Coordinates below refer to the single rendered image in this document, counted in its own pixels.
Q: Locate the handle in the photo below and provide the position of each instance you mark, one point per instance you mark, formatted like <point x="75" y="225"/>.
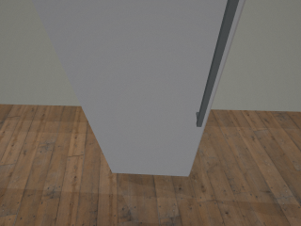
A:
<point x="222" y="39"/>

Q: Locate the fridge door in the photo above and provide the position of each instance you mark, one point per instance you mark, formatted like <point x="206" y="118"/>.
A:
<point x="139" y="69"/>

